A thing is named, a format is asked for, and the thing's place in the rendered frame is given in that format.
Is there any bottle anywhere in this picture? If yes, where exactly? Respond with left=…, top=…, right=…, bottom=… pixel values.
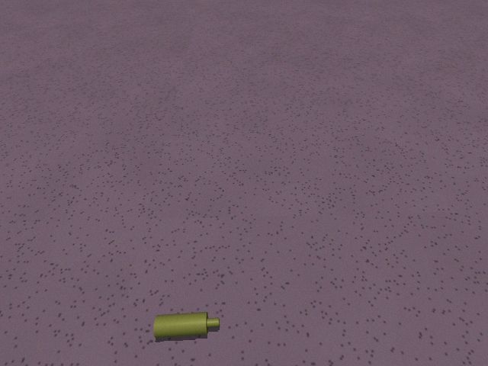
left=153, top=312, right=220, bottom=338

